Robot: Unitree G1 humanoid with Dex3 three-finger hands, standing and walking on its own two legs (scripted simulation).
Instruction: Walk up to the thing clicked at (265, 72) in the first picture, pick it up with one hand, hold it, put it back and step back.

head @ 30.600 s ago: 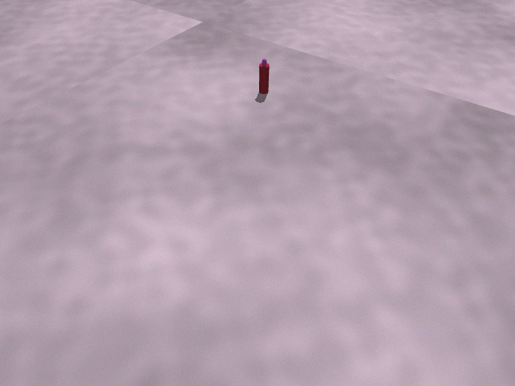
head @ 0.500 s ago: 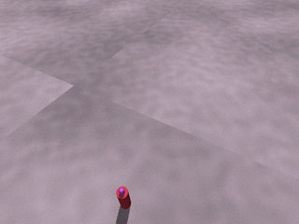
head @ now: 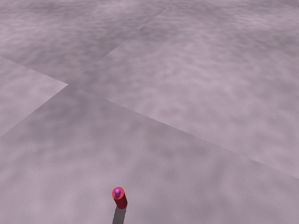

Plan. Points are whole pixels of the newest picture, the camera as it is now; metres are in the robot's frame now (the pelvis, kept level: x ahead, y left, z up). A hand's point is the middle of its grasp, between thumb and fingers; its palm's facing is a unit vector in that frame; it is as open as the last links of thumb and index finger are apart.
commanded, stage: stand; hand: left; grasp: from the side
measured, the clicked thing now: (119, 197) +0.40 +0.19 -0.66
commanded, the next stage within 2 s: step back in 0.90 s
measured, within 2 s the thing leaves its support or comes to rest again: neither
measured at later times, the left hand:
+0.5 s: hand out of the picture +0.09 +0.25 -0.16, palm faces -0.02 -0.94 -0.33, open 7.4 cm
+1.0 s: hand out of the picture +0.09 +0.26 -0.16, palm faces -0.01 -0.94 -0.35, open 7.4 cm
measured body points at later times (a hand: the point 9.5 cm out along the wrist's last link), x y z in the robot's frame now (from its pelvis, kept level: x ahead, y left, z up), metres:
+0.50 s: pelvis +0.02 +0.00 +0.00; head +0.02 +0.00 +0.45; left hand +0.10 +0.30 -0.13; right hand +0.08 -0.30 -0.13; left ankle +0.01 +0.11 -0.75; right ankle +0.01 -0.13 -0.75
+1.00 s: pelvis +0.00 +0.00 +0.00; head +0.04 +0.01 +0.44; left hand +0.09 +0.31 -0.14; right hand +0.08 -0.30 -0.13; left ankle +0.01 +0.11 -0.75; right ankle +0.01 -0.13 -0.75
